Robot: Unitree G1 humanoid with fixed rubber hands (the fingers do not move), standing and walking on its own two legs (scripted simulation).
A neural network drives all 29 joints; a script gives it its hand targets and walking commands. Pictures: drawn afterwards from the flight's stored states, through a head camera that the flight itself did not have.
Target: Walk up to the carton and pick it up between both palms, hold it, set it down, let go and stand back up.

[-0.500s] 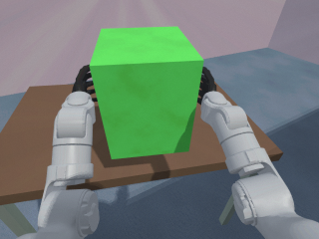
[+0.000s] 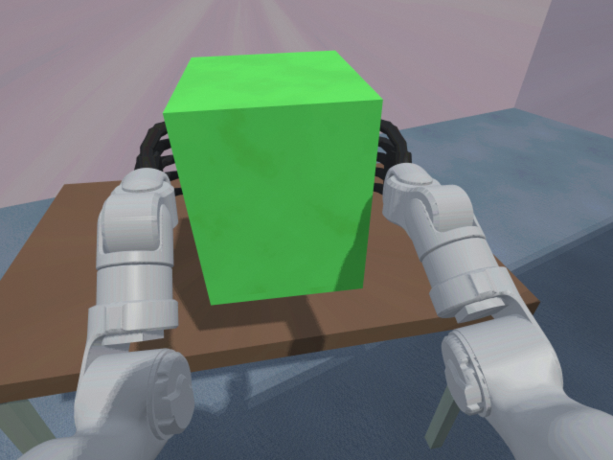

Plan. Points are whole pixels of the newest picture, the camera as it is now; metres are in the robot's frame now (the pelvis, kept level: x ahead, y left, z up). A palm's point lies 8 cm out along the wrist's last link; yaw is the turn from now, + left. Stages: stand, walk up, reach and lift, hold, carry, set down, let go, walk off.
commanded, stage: hold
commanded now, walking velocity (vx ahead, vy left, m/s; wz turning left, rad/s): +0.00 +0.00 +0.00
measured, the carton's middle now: (276, 171) +0.43 +0.01 +0.24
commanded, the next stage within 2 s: none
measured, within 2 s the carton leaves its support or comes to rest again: neither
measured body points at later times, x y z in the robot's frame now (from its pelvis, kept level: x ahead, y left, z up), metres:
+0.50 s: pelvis +0.01 +0.01 +0.00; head -0.08 +0.02 +0.44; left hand +0.38 +0.16 +0.26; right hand +0.38 -0.14 +0.27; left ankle +0.05 +0.13 -0.75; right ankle -0.01 -0.11 -0.75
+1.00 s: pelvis +0.00 +0.00 +0.00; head -0.09 +0.01 +0.44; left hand +0.38 +0.16 +0.27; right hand +0.38 -0.14 +0.27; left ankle +0.05 +0.13 -0.75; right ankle -0.01 -0.11 -0.75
